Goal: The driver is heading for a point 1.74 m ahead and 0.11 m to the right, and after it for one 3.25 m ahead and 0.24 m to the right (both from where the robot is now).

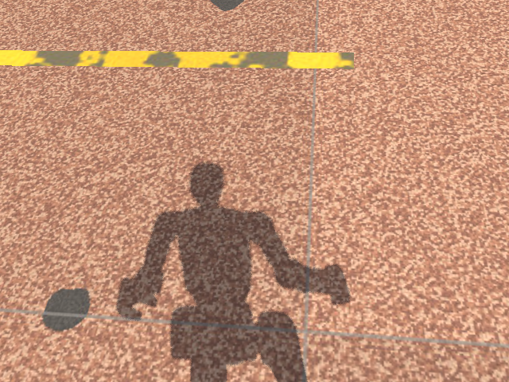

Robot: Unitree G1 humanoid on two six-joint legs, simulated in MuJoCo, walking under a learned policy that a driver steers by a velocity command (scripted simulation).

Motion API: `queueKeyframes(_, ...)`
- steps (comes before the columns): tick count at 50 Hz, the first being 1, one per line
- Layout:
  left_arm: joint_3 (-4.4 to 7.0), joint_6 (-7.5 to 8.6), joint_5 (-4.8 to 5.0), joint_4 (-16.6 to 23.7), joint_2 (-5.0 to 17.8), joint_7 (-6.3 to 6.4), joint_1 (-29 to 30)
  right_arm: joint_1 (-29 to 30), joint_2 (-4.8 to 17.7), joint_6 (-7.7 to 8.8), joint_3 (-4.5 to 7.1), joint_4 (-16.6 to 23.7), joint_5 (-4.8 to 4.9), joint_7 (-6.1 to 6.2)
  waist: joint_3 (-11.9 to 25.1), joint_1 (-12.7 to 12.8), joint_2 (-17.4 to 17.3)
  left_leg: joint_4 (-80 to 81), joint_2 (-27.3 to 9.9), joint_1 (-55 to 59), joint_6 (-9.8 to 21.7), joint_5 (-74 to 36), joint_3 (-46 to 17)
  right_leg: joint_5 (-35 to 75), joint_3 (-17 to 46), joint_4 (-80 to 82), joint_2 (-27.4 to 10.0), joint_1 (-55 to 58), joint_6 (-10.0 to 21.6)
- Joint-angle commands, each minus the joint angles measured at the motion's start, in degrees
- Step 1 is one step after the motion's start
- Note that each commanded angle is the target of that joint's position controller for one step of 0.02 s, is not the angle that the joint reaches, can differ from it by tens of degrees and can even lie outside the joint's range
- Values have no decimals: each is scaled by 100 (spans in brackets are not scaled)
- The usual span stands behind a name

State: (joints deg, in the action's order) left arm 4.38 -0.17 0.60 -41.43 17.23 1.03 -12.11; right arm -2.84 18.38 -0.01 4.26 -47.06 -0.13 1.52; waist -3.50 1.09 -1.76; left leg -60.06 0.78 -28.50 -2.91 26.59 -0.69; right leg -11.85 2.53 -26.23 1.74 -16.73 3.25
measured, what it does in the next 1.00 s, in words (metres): steps on the spot: left foot, then right foot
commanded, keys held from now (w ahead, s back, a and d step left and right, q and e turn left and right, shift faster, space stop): e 0.20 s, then no key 0.74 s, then w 0.06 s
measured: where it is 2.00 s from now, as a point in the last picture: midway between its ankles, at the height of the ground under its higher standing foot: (315, 347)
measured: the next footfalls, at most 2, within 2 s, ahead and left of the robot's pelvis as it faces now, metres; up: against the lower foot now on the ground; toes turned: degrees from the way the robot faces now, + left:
left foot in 0.32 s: +0.10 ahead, +0.14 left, +0.00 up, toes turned -15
right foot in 0.62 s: +0.02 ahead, -0.11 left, +0.00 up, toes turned -9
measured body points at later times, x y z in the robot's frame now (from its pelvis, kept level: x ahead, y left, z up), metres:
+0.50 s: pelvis +0.03 +0.04 +0.00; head +0.06 +0.05 +0.45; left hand +0.24 +0.29 -0.11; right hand +0.08 -0.26 -0.11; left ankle +0.06 +0.15 -0.74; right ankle -0.03 -0.10 -0.68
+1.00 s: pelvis +0.02 +0.01 -0.01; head +0.03 +0.00 +0.44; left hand +0.18 +0.24 -0.13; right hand +0.04 -0.28 -0.14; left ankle +0.06 +0.15 -0.74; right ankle -0.02 -0.10 -0.74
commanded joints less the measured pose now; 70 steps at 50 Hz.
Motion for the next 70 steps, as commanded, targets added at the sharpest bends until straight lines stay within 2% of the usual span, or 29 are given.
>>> queueKeyframes(1,272,19,6,448,1017,100,56,51,407,62,103,346,43,24,1068,-112,773,322,-47,-533,-125,-404,-279,3563,1487,493,-1375,1499,1063)
queueKeyframes(10,302,-149,3,594,1109,114,248,173,438,78,110,406,75,-39,861,7,1070,1979,161,441,-203,-669,-443,2294,2134,410,-1151,865,937)
queueKeyframes(14,198,-213,47,643,927,136,493,-309,465,188,136,265,70,-148,937,-203,1113,3577,86,1359,35,-1630,-241,2020,2244,-30,-940,818,623)
queueKeyframes(15,151,-213,27,612,810,148,362,-379,559,204,159,246,13,-155,915,-193,920,4016,-187,1820,184,-2326,-414,1357,2142,-200,-724,558,380)
queueKeyframes(16,58,-190,-97,600,539,140,96,-404,907,198,204,323,-102,-130,1034,-10,-88,4179,-1216,2377,554,-3243,-1440,-19,1553,-1098,-179,28,70)
queueKeyframes(17,71,-146,-64,709,540,147,-32,-335,1113,167,213,289,-239,-124,724,173,-1196,4226,-2066,2328,1576,-4232,-2567,-2395,884,-1864,643,-927,-243)
queueKeyframes(18,174,-110,-122,646,956,155,-50,-288,870,205,151,335,-222,-126,743,34,-1030,4310,-2445,2024,2139,-3965,-2930,-2718,904,-3030,327,-1010,-495)
queueKeyframes(19,279,-117,-39,537,1204,152,-4,-149,736,224,114,371,-148,-115,614,20,-692,4270,-2118,1969,2000,-3635,-2472,-2384,917,-3588,265,-1075,-571)
queueKeyframes(21,262,-199,-44,394,979,188,-1,60,558,215,47,355,11,-96,483,54,-557,4169,-1577,2012,1551,-3156,-1770,-1845,931,-3716,191,-1164,-739)
queueKeyframes(26,-17,-166,-28,412,308,112,350,-169,551,84,-9,114,-10,-52,634,-187,-851,4025,-1123,2163,1433,-3608,-1015,-1460,123,-1669,-145,-231,-892)
queueKeyframes(30,29,-150,2,126,451,95,22,-364,648,30,-27,-29,87,-82,635,-81,-762,3803,-1084,2033,1266,-3487,-1081,111,-169,656,-59,844,-667)
queueKeyframes(31,45,-153,-51,128,607,106,52,-549,569,83,-64,-89,82,-101,669,-133,-565,3814,-1021,1749,996,-3182,-1076,718,120,850,-251,1318,-509)
queueKeyframes(32,84,-166,-102,172,896,146,-3,-609,456,165,-118,-83,-44,-145,864,-226,-10,3547,-809,1398,677,-2708,-802,1979,635,561,-805,1825,-308)
queueKeyframes(33,90,-168,-140,58,969,102,124,-792,233,211,-152,-140,-62,-170,915,-499,876,3667,-334,1640,364,-1621,-274,1556,679,269,-913,1296,41)
queueKeyframes(35,-32,-87,-192,76,469,-12,275,-342,418,188,-130,-206,-88,-153,604,-222,584,3546,-246,1870,113,-1646,-181,428,622,445,-693,780,23)
queueKeyframes(38,-50,43,-168,-83,523,-16,160,-388,399,84,-125,-327,-41,-66,282,-228,627,3490,-283,1848,175,-1958,-224,464,541,450,-564,481,-151)
queueKeyframes(47,-135,131,-127,-432,442,16,40,-494,384,22,-105,-792,-22,5,197,-215,330,3540,-286,1939,102,-2065,-238,435,476,440,-469,411,-152)
queueKeyframes(49,-102,99,-87,-557,532,42,-110,-557,319,12,-115,-902,15,19,261,-151,464,3247,-22,1761,119,-995,67,-1098,560,639,-436,466,-16)
queueKeyframes(52,22,102,-14,-634,929,62,-415,-191,275,166,-122,-689,111,-21,-338,96,1213,2008,77,514,269,-50,304,-3519,2112,1571,-1425,384,716)
queueKeyframes(54,31,214,-1,-658,877,75,-429,-134,334,345,-95,-612,193,-104,-595,69,1286,1520,-268,23,508,156,-18,-3113,2620,1752,-1840,471,991)
queueKeyframes(56,32,256,74,-591,800,60,-205,-349,304,489,-100,-676,225,-210,-487,-112,1115,2148,-392,276,707,175,5,-2411,2199,1582,-1734,624,861)
queueKeyframes(58,21,226,120,-484,760,38,203,-1241,290,549,-39,-1131,179,-259,-95,-571,887,3309,-48,2185,674,-1280,401,-1623,1276,1096,-1144,-172,527)
queueKeyframes(59,-38,241,61,-445,550,27,261,-1741,378,531,18,-1350,127,-260,88,-738,592,3433,-92,2938,619,-1422,151,-1172,842,431,-815,-583,344)
queueKeyframes(60,-166,282,-14,-319,117,3,367,-2360,751,532,101,-1438,104,-225,312,-904,-627,4269,-1168,3607,970,-496,-1572,-1077,17,-1350,-171,-1341,-77)
queueKeyframes(61,-132,382,72,-70,161,46,398,-2698,1259,581,173,-1463,54,-300,352,-913,-1617,5076,-2208,3874,1782,270,-3851,-2176,7,-2767,289,-2324,-236)
queueKeyframes(62,-57,460,214,-166,457,42,218,-2195,912,653,54,-1323,30,-305,-1,-637,-885,5121,-2342,3585,1922,721,-3879,-2074,473,-3599,-106,-2726,-146)
queueKeyframes(63,-37,520,249,-246,533,-9,121,-1821,617,691,-20,-1161,64,-290,-298,-485,-613,5111,-2077,3433,1720,667,-3237,-1439,491,-3776,-374,-2936,-37)
queueKeyframes(66,24,581,68,-287,515,-88,338,-1661,330,657,-141,-1044,45,-297,-264,-404,-380,5193,-1509,3319,1258,-1127,-1825,-195,149,-3356,-792,-2806,-35)
queueKeyframes(70,-51,525,31,-112,174,-180,776,-2053,433,545,-165,-1100,8,-179,-145,-494,-281,5239,-1254,3244,1318,-3076,-929,461,-247,-2526,-753,-2689,-352)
